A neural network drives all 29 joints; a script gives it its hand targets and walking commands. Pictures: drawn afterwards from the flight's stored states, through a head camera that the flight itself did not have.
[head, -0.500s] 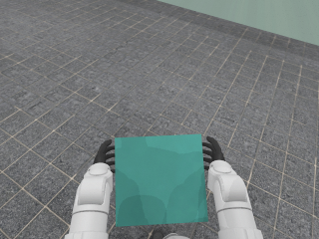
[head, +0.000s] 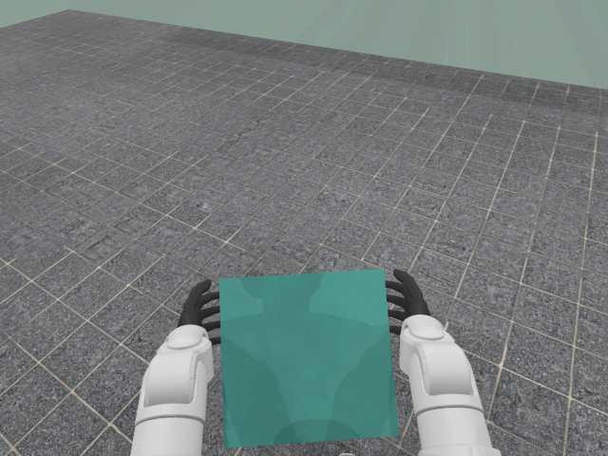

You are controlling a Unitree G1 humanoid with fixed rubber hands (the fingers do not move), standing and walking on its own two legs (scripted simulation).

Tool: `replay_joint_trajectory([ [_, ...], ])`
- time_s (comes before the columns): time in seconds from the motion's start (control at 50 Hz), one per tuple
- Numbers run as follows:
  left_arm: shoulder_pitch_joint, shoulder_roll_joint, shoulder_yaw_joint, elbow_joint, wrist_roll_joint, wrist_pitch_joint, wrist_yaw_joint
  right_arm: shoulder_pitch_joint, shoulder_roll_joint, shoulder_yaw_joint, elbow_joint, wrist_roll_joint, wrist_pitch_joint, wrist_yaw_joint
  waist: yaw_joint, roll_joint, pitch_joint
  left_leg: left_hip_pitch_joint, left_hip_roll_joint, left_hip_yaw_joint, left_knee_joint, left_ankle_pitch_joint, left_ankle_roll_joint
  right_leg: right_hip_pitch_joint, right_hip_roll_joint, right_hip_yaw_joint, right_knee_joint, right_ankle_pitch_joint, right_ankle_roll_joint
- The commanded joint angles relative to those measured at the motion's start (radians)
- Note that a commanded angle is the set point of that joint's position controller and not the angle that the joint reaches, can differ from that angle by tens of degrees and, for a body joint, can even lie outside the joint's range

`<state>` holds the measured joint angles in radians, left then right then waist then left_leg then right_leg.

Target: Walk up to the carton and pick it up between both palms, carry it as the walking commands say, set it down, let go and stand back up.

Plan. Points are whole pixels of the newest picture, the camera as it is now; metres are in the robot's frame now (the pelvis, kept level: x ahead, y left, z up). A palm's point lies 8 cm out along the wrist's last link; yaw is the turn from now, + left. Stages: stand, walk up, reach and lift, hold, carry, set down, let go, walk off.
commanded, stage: carry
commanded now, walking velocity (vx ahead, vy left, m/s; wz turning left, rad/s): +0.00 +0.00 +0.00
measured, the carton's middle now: (304, 339) +0.32 +0.01 -0.05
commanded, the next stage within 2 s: none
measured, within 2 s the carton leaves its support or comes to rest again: neither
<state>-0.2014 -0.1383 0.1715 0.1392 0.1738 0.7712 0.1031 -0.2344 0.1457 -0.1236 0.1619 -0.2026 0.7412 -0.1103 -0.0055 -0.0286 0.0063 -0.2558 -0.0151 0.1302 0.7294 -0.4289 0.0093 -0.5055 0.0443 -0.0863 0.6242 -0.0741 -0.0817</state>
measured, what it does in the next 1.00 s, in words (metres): steps to the right: right foot, then left foot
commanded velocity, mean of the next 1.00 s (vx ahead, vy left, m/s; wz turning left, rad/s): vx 0.00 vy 0.00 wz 0.00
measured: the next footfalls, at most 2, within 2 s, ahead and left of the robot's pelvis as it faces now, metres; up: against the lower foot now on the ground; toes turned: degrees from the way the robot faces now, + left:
right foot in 0.16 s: +0.08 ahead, -0.10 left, +0.00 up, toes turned +6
left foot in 0.64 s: -0.07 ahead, -0.01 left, +0.00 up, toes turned +3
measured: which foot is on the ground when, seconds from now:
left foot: down 0.00-0.18, up 0.20-0.62, down 0.64-1.00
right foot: down 0.00-0.02, up 0.04-0.14, down 0.16-0.90, up 0.92-1.00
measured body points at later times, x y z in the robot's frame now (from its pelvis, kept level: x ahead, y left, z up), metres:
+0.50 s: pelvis +0.00 -0.10 +0.02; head +0.08 -0.11 +0.46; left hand +0.30 +0.07 +0.01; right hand +0.34 -0.21 +0.02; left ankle -0.05 +0.05 -0.68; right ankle +0.04 -0.10 -0.71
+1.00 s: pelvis -0.05 -0.15 +0.02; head -0.04 -0.16 +0.46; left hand +0.21 +0.02 +0.02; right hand +0.23 -0.28 +0.02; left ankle -0.12 -0.01 -0.71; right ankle -0.03 -0.21 -0.68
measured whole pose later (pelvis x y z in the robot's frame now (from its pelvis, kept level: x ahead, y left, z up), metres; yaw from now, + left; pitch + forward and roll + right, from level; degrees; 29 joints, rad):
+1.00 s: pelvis -0.05 -0.15 +0.02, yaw +4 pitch +2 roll +2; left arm -0.09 -0.13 0.12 0.05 0.09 0.80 0.13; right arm -0.09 0.13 -0.08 0.04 -0.18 0.74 -0.08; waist -0.03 -0.01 -0.02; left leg -0.23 0.02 0.04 0.61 -0.41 -0.02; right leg -0.48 0.11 0.07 0.90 -0.41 0.05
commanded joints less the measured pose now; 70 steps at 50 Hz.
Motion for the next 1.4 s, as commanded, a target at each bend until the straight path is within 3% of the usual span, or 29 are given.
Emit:
replay_joint_trajectory([
  [0.0, -0.719, -0.815, -0.644, -0.164, -0.326, -0.051, -0.323, -0.501, 0.976, 0.619, -0.127, 0.234, -0.021, 0.276, 0.013, 0.331, -0.266, -0.621, 0.472, -0.474, -0.478, -0.171, 0.240, 0.366, -0.047, 0.367, 0.882, -0.444, 0.176],
  [0.04, -0.767, -0.825, -0.663, -0.186, -0.361, -0.038, -0.308, -0.623, 0.938, 0.596, -0.106, 0.262, -0.006, 0.265, 0.029, 0.118, -0.330, -0.365, 0.248, -0.167, -0.340, -0.010, 0.047, 0.319, -0.090, 0.237, 0.258, -0.332, 0.066],
  [0.08, -0.732, -0.821, -0.594, -0.146, -0.258, -0.073, -0.291, -0.687, 0.957, 0.652, -0.113, 0.281, -0.022, 0.281, 0.004, -0.075, -0.392, 0.058, 0.115, -0.112, 0.020, 0.133, -0.024, 0.181, -0.108, 0.281, -0.329, -0.095, 0.090],
  [0.1, -0.790, -0.763, -0.567, -0.269, -0.247, -0.087, -0.291, -0.695, 0.926, 0.654, -0.155, 0.306, -0.025, 0.282, -0.026, -0.203, -0.413, 0.010, 0.078, -0.125, 0.078, 0.041, -0.044, 0.250, -0.222, 0.437, -0.264, 0.341, 0.061],
  [0.14, -0.634, -0.746, -0.485, -0.068, -0.188, -0.084, -0.298, -0.650, 0.920, 0.662, -0.066, 0.301, -0.013, 0.287, -0.022, -0.370, -0.388, -0.208, 0.025, -0.106, 0.111, -0.135, -0.058, 0.455, -0.313, 0.533, -0.170, 0.839, -0.009],
  [0.18, -0.573, -0.872, -0.543, -0.031, -0.182, -0.118, -0.308, -0.607, 1.012, 0.681, -0.022, 0.306, -0.048, 0.303, 0.001, -0.270, -0.496, -0.267, 0.030, -0.165, 0.102, -0.167, -0.065, 0.577, -0.345, 0.498, -0.101, 0.875, -0.092],
  [0.28, -0.771, -0.938, -0.656, -0.219, -0.270, -0.165, -0.323, -0.661, 1.147, 0.741, -0.103, 0.362, -0.118, 0.296, 0.003, -0.127, -0.581, -0.166, -0.004, -0.156, 0.095, -0.051, -0.058, 0.631, -0.259, 0.419, -0.098, 0.795, 0.057],
  [0.38, -0.765, -0.975, -0.752, -0.326, -0.330, -0.163, -0.331, -0.532, 1.162, 0.737, -0.137, 0.350, -0.120, 0.287, 0.008, 0.040, -0.669, -0.179, -0.018, -0.158, 0.101, -0.034, -0.068, 0.732, -0.300, 0.441, -0.143, 0.681, 0.054],
  [0.48, -0.589, -0.945, -0.782, -0.336, -0.316, -0.139, -0.318, -0.476, 1.120, 0.781, -0.237, 0.361, -0.098, 0.292, 0.027, -0.021, -0.719, -0.070, -0.020, -0.139, -0.073, -0.035, -0.023, 0.719, -0.291, 0.459, -0.169, 0.680, -0.013],
  [0.64, -0.491, -0.932, -0.824, -0.377, -0.342, -0.128, -0.330, -0.352, 1.096, 0.747, -0.265, 0.324, -0.077, 0.312, 0.011, 0.012, -0.783, 0.264, 0.069, -0.125, -0.145, 0.295, 0.031, 0.556, -0.210, 0.297, -0.125, 0.788, 0.033],
  [0.7, -0.551, -0.915, -0.820, -0.432, -0.358, -0.130, -0.334, -0.349, 1.092, 0.725, -0.264, 0.313, -0.093, 0.311, 0.012, 0.040, -0.805, 0.193, 0.056, -0.120, -0.102, 0.076, 0.033, 0.634, -0.237, 0.328, -0.190, 0.736, 0.079],
  [0.74, -0.591, -0.915, -0.853, -0.491, -0.382, -0.132, -0.334, -0.313, 1.088, 0.721, -0.276, 0.314, -0.095, 0.314, 0.015, 0.065, -0.765, 0.133, 0.033, -0.097, -0.141, -0.015, 0.025, 0.637, -0.232, 0.345, -0.229, 0.485, 0.084],
  [0.78, -0.611, -0.900, -0.864, -0.493, -0.397, -0.133, -0.344, -0.300, 1.087, 0.729, -0.283, 0.323, -0.104, 0.313, -0.007, -0.022, -0.713, 0.208, 0.003, -0.033, -0.222, -0.136, 0.041, 0.518, -0.150, 0.255, -0.337, 0.142, 0.241],
  [0.8, -0.646, -0.883, -0.877, -0.506, -0.408, -0.137, -0.350, -0.302, 1.085, 0.740, -0.304, 0.337, -0.115, 0.313, -0.042, -0.032, -0.685, 0.286, 0.038, -0.017, -0.313, -0.189, 0.082, 0.430, -0.064, 0.162, -0.278, 0.144, 0.403],
  [0.82, -0.681, -0.878, -0.884, -0.498, -0.416, -0.129, -0.350, -0.335, 1.088, 0.752, -0.337, 0.353, -0.117, 0.308, -0.070, 0.059, -0.654, 0.324, 0.182, -0.162, -0.463, -0.250, 0.179, 0.333, 0.050, 0.060, -0.063, 0.102, 0.510],
  [0.84, -0.693, -0.862, -0.865, -0.460, -0.413, -0.118, -0.346, -0.424, 1.110, 0.748, -0.390, 0.367, -0.122, 0.305, -0.062, 0.440, -0.613, 0.080, 0.458, -0.473, -0.497, -0.069, 0.302, 0.347, 0.035, 0.182, 0.579, -0.322, 0.383],
  [0.86, -0.716, -0.865, -0.827, -0.484, -0.400, -0.119, -0.330, -0.458, 1.092, 0.733, -0.403, 0.330, -0.104, 0.304, -0.007, 0.362, -0.536, 0.005, 0.473, -0.483, -0.397, 0.130, 0.321, 0.206, -0.022, 0.353, 0.642, -0.446, 0.217],
  [0.88, -0.773, -0.850, -0.821, -0.486, -0.411, -0.109, -0.323, -0.531, 1.050, 0.700, -0.395, 0.306, -0.085, 0.292, 0.000, 0.281, -0.489, -0.053, 0.413, -0.362, -0.304, 0.272, 0.239, 0.172, -0.049, 0.395, 0.546, -0.510, 0.128],
  [0.9, -0.744, -0.852, -0.815, -0.440, -0.403, -0.098, -0.319, -0.513, 1.041, 0.671, -0.326, 0.291, -0.076, 0.289, 0.006, 0.211, -0.474, -0.069, 0.331, -0.245, -0.280, 0.296, 0.141, 0.197, -0.055, 0.305, 0.325, -0.430, 0.070],
  [0.94, -0.777, -0.873, -0.751, -0.366, -0.338, -0.100, -0.312, -0.643, 1.074, 0.686, -0.289, 0.294, -0.077, 0.296, 0.005, 0.144, -0.509, 0.110, 0.180, -0.104, -0.102, 0.306, 0.018, 0.220, -0.068, 0.240, -0.171, -0.189, 0.083],
  [0.96, -0.720, -0.855, -0.705, -0.317, -0.305, -0.099, -0.306, -0.613, 1.038, 0.687, -0.234, 0.296, -0.073, 0.295, -0.015, -0.008, -0.477, 0.159, 0.115, -0.090, -0.009, 0.266, -0.022, 0.229, -0.055, 0.260, -0.270, 0.101, 0.097],
  [0.98, -0.650, -0.821, -0.685, -0.309, -0.286, -0.093, -0.308, -0.546, 0.996, 0.705, -0.219, 0.310, -0.065, 0.295, -0.030, -0.139, -0.482, 0.050, 0.088, -0.123, 0.055, 0.226, -0.059, 0.333, -0.165, 0.427, -0.163, 0.522, 0.049],
  [1.0, -0.609, -0.811, -0.636, -0.238, -0.266, -0.089, -0.307, -0.567, 0.961, 0.698, -0.204, 0.306, -0.060, 0.294, -0.029, -0.295, -0.473, -0.081, 0.065, -0.113, 0.075, 0.071, -0.080, 0.443, -0.222, 0.451, -0.096, 0.805, 0.012],
  [1.02, -0.520, -0.803, -0.598, -0.171, -0.253, -0.080, -0.307, -0.488, 0.941, 0.696, -0.155, 0.314, -0.044, 0.291, -0.029, -0.359, -0.497, -0.156, 0.043, -0.098, 0.079, -0.032, -0.074, 0.534, -0.271, 0.434, -0.086, 0.937, -0.024],
  [1.04, -0.474, -0.869, -0.615, -0.116, -0.229, -0.087, -0.314, -0.452, 0.968, 0.686, -0.099, 0.291, -0.046, 0.304, -0.024, -0.280, -0.526, -0.106, 0.060, -0.113, -0.048, -0.010, -0.072, 0.549, -0.245, 0.302, -0.013, 0.919, -0.052],
  [1.1, -0.491, -0.871, -0.572, -0.061, -0.193, -0.092, -0.324, -0.594, 1.007, 0.724, -0.109, 0.331, -0.065, 0.322, -0.006, -0.123, -0.539, 0.081, 0.081, -0.098, -0.060, 0.259, -0.064, 0.381, -0.166, 0.301, -0.023, 0.653, 0.001],
  [1.2, -0.589, -0.931, -0.594, -0.019, -0.203, -0.093, -0.325, -0.652, 1.030, 0.664, -0.045, 0.326, -0.076, 0.332, 0.004, 0.012, -0.427, 0.046, 0.035, -0.101, -0.125, -0.036, -0.042, 0.252, -0.220, 0.425, -0.238, -0.039, 0.004],
  [1.26, -0.653, -0.950, -0.619, -0.043, -0.239, -0.090, -0.336, -0.707, 1.073, 0.671, -0.050, 0.347, -0.072, 0.330, 0.009, -0.016, -0.358, 0.086, 0.022, -0.089, -0.103, -0.044, -0.020, 0.123, -0.209, 0.442, -0.377, -0.440, 0.051],
  [1.38, -0.814, -0.995, -0.725, -0.184, -0.330, -0.107, -0.339, -0.715, 1.107, 0.671, -0.098, 0.355, -0.083, 0.330, -0.005, 0.021, -0.395, 0.175, 0.026, -0.085, -0.213, 0.036, 0.006, 0.087, -0.148, 0.328, -0.368, -0.378, 0.067],
])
